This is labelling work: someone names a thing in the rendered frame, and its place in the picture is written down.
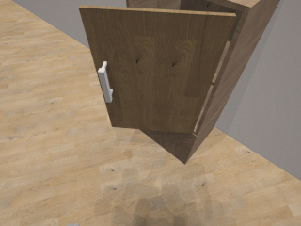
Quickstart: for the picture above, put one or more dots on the handle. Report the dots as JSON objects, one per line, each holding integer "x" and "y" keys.
{"x": 107, "y": 91}

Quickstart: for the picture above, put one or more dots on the cupboard door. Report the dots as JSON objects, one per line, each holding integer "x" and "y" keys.
{"x": 160, "y": 62}

